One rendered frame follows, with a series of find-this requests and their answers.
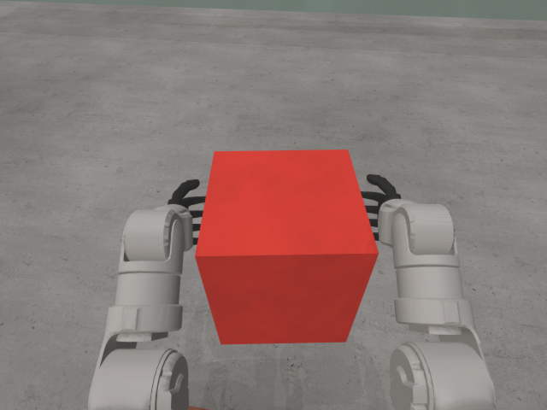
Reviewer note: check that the left robot hand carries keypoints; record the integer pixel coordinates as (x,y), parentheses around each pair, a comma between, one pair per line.
(178,198)

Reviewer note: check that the left robot upper arm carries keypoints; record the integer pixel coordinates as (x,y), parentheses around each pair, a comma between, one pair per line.
(141,379)

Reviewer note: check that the carton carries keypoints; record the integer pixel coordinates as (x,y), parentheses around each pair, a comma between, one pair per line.
(285,248)

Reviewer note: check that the right robot hand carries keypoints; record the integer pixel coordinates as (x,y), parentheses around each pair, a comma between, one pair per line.
(387,188)

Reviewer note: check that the robot right forearm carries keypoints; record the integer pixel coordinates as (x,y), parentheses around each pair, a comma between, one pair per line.
(429,284)

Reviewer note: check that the right robot upper arm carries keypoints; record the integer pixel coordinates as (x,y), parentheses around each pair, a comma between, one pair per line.
(440,376)

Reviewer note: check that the robot left forearm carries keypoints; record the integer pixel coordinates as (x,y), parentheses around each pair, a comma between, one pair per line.
(147,296)

